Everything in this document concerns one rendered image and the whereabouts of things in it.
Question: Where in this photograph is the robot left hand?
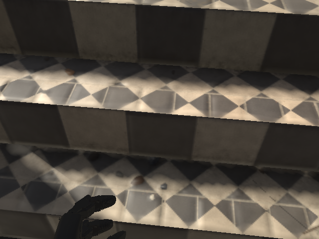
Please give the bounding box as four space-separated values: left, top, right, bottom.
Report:
54 194 127 239

